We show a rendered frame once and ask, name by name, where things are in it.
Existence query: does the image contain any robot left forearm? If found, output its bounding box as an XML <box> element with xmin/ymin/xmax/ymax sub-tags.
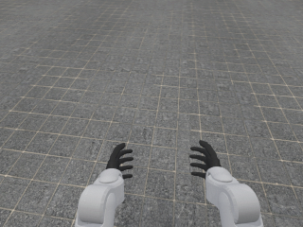
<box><xmin>75</xmin><ymin>168</ymin><xmax>125</xmax><ymax>227</ymax></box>

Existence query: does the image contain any right robot hand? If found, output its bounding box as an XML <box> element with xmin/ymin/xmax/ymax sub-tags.
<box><xmin>189</xmin><ymin>140</ymin><xmax>222</xmax><ymax>179</ymax></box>

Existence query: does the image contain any left robot hand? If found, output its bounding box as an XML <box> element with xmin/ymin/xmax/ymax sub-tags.
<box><xmin>105</xmin><ymin>143</ymin><xmax>134</xmax><ymax>180</ymax></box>

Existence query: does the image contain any robot right forearm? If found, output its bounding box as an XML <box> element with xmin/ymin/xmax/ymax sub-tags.
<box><xmin>205</xmin><ymin>166</ymin><xmax>264</xmax><ymax>227</ymax></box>

